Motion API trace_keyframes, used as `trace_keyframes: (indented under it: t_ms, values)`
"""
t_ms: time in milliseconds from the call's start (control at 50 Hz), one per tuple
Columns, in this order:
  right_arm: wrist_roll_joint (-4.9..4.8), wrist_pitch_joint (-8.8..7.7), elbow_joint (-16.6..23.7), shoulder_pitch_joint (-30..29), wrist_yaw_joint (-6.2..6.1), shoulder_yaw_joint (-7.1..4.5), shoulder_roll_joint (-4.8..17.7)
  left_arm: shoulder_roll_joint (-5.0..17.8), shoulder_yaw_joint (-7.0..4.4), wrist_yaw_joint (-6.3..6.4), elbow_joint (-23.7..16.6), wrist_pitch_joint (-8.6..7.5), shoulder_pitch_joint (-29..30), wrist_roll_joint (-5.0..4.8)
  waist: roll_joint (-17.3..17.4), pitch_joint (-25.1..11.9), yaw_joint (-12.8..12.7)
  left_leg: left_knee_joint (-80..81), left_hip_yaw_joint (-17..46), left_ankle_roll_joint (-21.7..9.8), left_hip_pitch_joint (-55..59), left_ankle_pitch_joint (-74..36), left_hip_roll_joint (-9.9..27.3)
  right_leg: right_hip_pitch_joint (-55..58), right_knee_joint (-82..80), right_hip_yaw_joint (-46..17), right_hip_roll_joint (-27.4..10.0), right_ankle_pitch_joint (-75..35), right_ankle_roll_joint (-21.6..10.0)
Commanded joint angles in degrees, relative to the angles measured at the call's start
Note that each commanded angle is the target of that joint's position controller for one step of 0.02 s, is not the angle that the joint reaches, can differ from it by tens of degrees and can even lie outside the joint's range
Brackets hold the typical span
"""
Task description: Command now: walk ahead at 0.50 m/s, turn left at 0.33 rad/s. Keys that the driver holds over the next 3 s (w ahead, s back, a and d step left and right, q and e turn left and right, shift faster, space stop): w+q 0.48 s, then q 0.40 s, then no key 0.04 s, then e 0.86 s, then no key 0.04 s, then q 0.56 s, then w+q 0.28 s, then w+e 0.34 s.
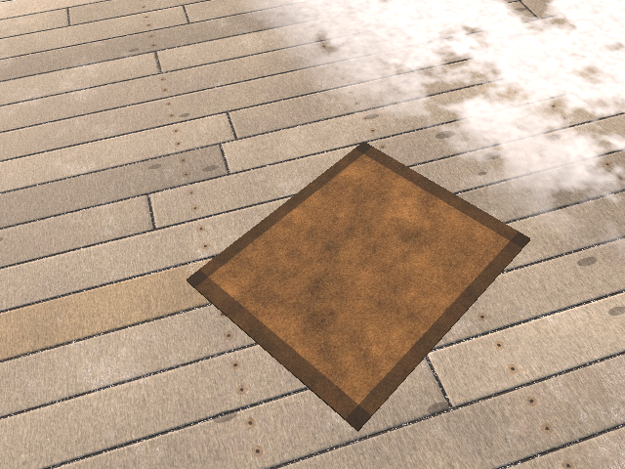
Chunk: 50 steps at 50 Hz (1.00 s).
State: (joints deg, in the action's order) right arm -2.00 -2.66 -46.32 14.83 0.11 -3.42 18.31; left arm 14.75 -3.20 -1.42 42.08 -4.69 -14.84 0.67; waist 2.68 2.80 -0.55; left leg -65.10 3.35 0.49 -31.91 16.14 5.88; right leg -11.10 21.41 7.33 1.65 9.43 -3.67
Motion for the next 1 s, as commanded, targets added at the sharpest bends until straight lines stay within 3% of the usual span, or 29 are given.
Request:
trace_keyframes:
  t_ms: [20, 80, 120, 220, 280, 300, 320, 340, 360, 380, 400, 420, 440, 480, 520, 560, 600, 680, 720, 760, 780, 800, 820, 840, 860, 880, 920, 960, 1000]
  values:
    - [0.22, 0.81, 3.06, 1.8, -0.34, -0.7, 1.96, 7.08, -2.12, 0.64, -2.06, -2.13, 2.65, 0.5, -6.26, -0.75, 1.42, 2.91, 3.81, 1.18, -5.61, -6.71, 2.83, 2.43, -14.41, -9.93, -17.29, -11.92, -8.94]
    - [0.53, 0.28, 4.12, -2.23, 0.51, -0.42, 1.32, 7.6, -2.33, 1.32, -0.66, -1.88, 2.1, 0.44, -5.24, 0.59, 0.16, 13.68, 2.13, 0.95, -6.11, -16.05, 1.88, 4.34, -14.82, -2.98, -14.59, -13.02, -6.89]
    - [0.73, 0.03, 5.61, -6.34, 1.35, 0.14, 0.29, 8.81, -2.62, 1.63, 0.19, -1.61, 0.85, 0.03, -4.48, 1.71, -1.58, 20.1, -0.49, 0.22, -5.51, -19.87, 1.33, 5.61, -15.2, -0.34, -14.97, -13.86, -6.26]
    - [0.78, 0.1, 9.99, -13.73, 3.1, 0.35, 0.59, 10.59, -3.39, 1.95, 2.95, 0.36, -3.32, -1.4, -4.0, 3.97, -3.97, 28.02, -4.51, -2.84, -9.16, -15.58, -0.29, 16.01, -11.52, 2.9, -17.63, -19.92, -5.02]
    - [0.75, 0.59, 11.27, -10.63, 3.59, -0.89, 2.83, 13.2, -4.04, 2.49, 2.93, 1.64, -1.8, -1.94, -7.11, -0.46, -0.36, 28.27, -8.88, -6.1, -1.06, -7.32, -4.83, 18.89, -1.4, 4.71, -18.2, -44.73, -3.12]
    - [0.62, 0.87, 10.33, -5.31, 3.46, -1.97, 4.56, 13.9, -4.17, 2.68, 2.64, 2.16, -1.08, -2.12, -7.57, -3.81, 2.83, 28.36, -10.24, -7.58, 5.8, -4.95, -7.29, 18.23, 6.57, 5.4, -17.51, -51.24, -2.34]
    - [0.48, 1.06, 8.28, 3.54, 2.83, -3.68, 7.33, 13.73, -3.93, 2.84, 2.36, 2.43, 0.16, -2.48, -6.44, -8.34, 8.05, 32.05, -10.25, -9.73, 18.6, -7.72, -9.77, 13.39, 18.47, 6.75, -15.46, -49.81, -0.51]
    - [0.36, 1.8, 6.51, 11.64, 1.55, -5.59, 12.16, 11.36, -2.92, 3.01, 1.5, 1.93, -1.02, -1.28, -0.1, -13.26, 11.02, 33.88, 0.94, -12.86, 35.5, -8.57, -4.06, -0.45, 35.87, 6.7, -12.66, -30.57, 2.3]
    - [0.14, 1.26, 8.09, 7.92, 1.31, -6.27, 17.8, 3.15, -0.3, 2.27, -2.04, 0.21, -5.8, -0.06, 14.89, -18.56, 3.38, 41.83, 36.81, -25.78, 53.17, 1.62, 11.11, -26.63, 57.87, 0.29, 1.12, 21.58, 6.36]
    - [0.73, 0.31, 9.54, 8.97, 1.8, -4.58, 12.37, 8.43, -1.02, 1.33, -2.24, -2.13, -0.67, -1.75, 5.53, -23.96, 7.53, 49.04, 45.04, -25.49, 55.56, 7.96, 13.3, -32.82, 61.64, -13.49, 0.06, 23.47, 4.85]
    - [1.21, -0.5, 9.08, 7.44, 1.88, -3.69, 9.12, 10.44, -1.5, 0.81, -3.91, -3.16, 4.67, -3.72, 2.79, -15.73, 7.84, 49.55, 35.98, -21.96, 49.72, 5.2, 11.63, -36.03, 59.47, -13.36, -2.68, 18.68, 3.16]
    - [0.98, -1.0, 9.19, 4.0, 1.94, -3.23, 7.81, 9.38, -1.21, 1.16, -4.06, -3.64, 5.15, -2.96, -2.62, -9.84, 4.69, 49.27, 28.79, -19.58, 40.69, -1.61, 9.02, -34.14, 53.24, -13.1, -5.43, 14.06, 2.61]
    - [0.9, -1.12, 9.72, 0.68, 1.74, -2.59, 5.64, 9.56, -1.52, 1.68, -3.32, -3.47, 5.3, -1.06, -3.7, -7.16, 2.74, 49.66, 23.26, -18.04, 33.98, -8.07, 6.73, -30.59, 47.88, -12.77, -7.26, 11.37, 2.89]
    - [1.84, -1.25, 11.1, -1.85, 1.23, -2.34, 5.37, 9.66, -1.87, 1.57, -3.09, -2.3, 2.92, -0.16, -0.97, -6.09, -0.11, 51.27, 19.59, -18.42, 26.27, -17.53, 4.79, -24.6, 43.72, -12.98, -8.19, 8.85, 4.38]
    - [1.85, -1.28, 11.1, -2.15, 0.48, -2.58, 6.51, 8.03, -1.59, 1.89, -2.96, -0.97, 3.05, 0.45, -2.32, -4.63, -0.93, 51.39, 14.29, -17.86, 21.41, -31.15, 3.27, -23.0, 39.98, -11.06, -7.32, 6.96, 6.37]
    - [1.68, -0.82, 10.5, -1.58, -0.41, -3.23, 8.46, 6.81, -0.93, 2.18, -4.06, -0.42, 5.7, 0.52, -0.57, -3.0, -0.52, 49.3, 9.35, -16.67, 16.79, -41.63, 0.99, -21.17, 31.15, -9.56, -5.49, 2.91, 8.47]
    - [1.03, 0.38, 9.75, -0.14, -1.22, -3.35, 8.35, 5.23, -0.35, 1.99, -4.71, -0.48, 9.77, 0.48, 0.89, -4.59, 1.18, 46.84, 6.16, -12.95, 15.19, -39.16, -2.99, -16.96, 21.51, -8.42, -2.37, -5.79, 8.74]
    - [0.72, 2.23, 8.78, 2.48, -2.08, -3.46, 8.23, 6.35, -0.57, 1.06, -6.04, -0.24, 14.44, -0.55, 3.42, -6.94, 3.28, 42.92, 12.14, -10.3, 18.94, -29.51, -1.77, -14.13, 11.17, -10.44, 0.73, -11.86, 8.18]
    - [0.86, 2.68, 9.16, 1.62, -2.43, -3.36, 7.41, 8.24, -1.37, 0.84, -5.99, -0.49, 13.65, -0.35, 4.22, -7.07, 2.23, 39.09, 16.92, -9.57, 22.09, -26.35, -0.65, -13.52, 7.97, -12.57, 0.63, -9.26, 6.94]
    - [0.87, 2.82, 10.5, -1.56, -2.66, -3.08, 6.33, 9.22, -2.05, 0.87, -4.98, -1.23, 9.46, 0.07, 4.93, -7.64, -0.72, 33.0, 19.09, -7.69, 22.8, -23.84, -2.03, -8.69, 2.72, -12.3, -0.42, -11.98, 4.81]
    - [1.25, 2.61, 11.49, -1.55, -2.51, -2.36, 4.07, 10.77, -2.41, 1.25, -4.82, -1.6, 6.62, 0.94, 2.23, -11.32, -1.67, 25.24, 17.14, -5.51, 20.57, -18.83, -5.43, 0.03, 1.06, -14.88, -5.31, -21.5, 2.25]
    - [2.59, 2.46, 12.01, 3.46, -2.36, -1.26, 0.48, 13.39, -2.6, 1.82, -5.39, -1.29, 4.63, 1.84, -9.64, -16.98, 0.47, 10.69, 10.89, -2.33, 10.5, 10.92, -11.75, 14.47, 4.93, -26.1, -17.88, -46.06, -3.02]
    - [1.13, 2.55, 11.75, 12.87, -1.94, -1.24, 2.7, 13.54, -2.82, 1.72, -4.14, -0.01, 2.41, 1.6, -21.31, -23.11, 3.65, -2.18, 7.76, 0.1, -0.41, 27.73, -13.94, 23.1, 3.51, -44.31, -29.97, -41.66, -13.92]
    - [0.64, 3.31, 9.52, 12.87, -1.99, -2.69, 8.26, 10.09, -2.18, 1.69, -5.76, 0.74, 5.36, 0.19, -13.21, -20.09, 2.77, -8.17, 8.19, 2.27, -2.87, 22.73, -9.59, 18.46, 1.36, -43.38, -27.52, -27.06, -13.42]
    - [0.51, 4.41, 10.06, 6.42, -2.24, -3.5, 10.36, 7.29, -1.34, 1.97, -6.62, 1.51, 7.08, 0.16, -9.07, -14.67, 0.85, -10.22, 5.79, 3.56, -4.41, 18.13, -7.97, 13.74, 0.67, -34.22, -23.0, -18.75, -10.37]
    - [0.56, 5.57, 10.36, 3.91, -2.62, -3.65, 9.85, 6.51, -0.84, 2.1, -6.72, 2.3, 9.15, 0.45, -6.8, -11.47, 1.1, -9.36, 4.56, 4.26, -3.89, 15.1, -6.6, 8.08, -1.0, -28.88, -19.78, -12.64, -8.6]
    - [0.89, 6.62, 11.46, 2.24, -2.8, -2.96, 6.76, 7.8, -0.93, 2.38, -5.9, 3.15, 11.2, 0.83, -9.33, -6.58, 1.87, -4.98, 2.13, 4.54, 0.86, 11.37, -5.63, -2.1, -4.59, -21.62, -14.96, -8.02, -7.91]
    - [1.42, 6.18, 11.29, 2.93, -2.76, -1.65, 2.8, 7.11, -0.74, 2.24, -4.67, 3.23, 10.86, 0.92, -10.59, -7.24, 2.04, 3.15, 0.38, 4.33, 5.93, 11.66, -6.39, -4.05, -5.3, -17.69, -12.72, -10.91, -8.54]
    - [2.47, 5.48, 10.85, 2.4, -2.5, -0.52, 0.53, 6.15, -0.35, 1.7, -3.68, 3.01, 11.34, 0.38, -10.68, -9.22, 1.99, 14.2, 0.0, 3.65, 11.54, 11.39, -5.07, -3.85, -4.49, -16.57, -12.7, -13.66, -9.07]
